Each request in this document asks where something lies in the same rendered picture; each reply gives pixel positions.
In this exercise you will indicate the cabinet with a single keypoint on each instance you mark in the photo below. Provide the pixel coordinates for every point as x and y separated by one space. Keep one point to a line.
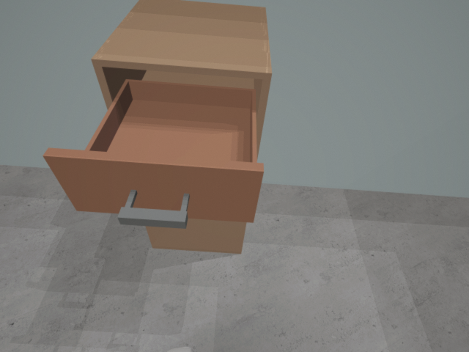
191 42

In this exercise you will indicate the drawer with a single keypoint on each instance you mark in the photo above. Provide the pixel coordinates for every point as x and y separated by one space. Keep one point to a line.
166 140

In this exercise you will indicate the handle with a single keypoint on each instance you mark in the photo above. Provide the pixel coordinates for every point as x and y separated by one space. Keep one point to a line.
153 217

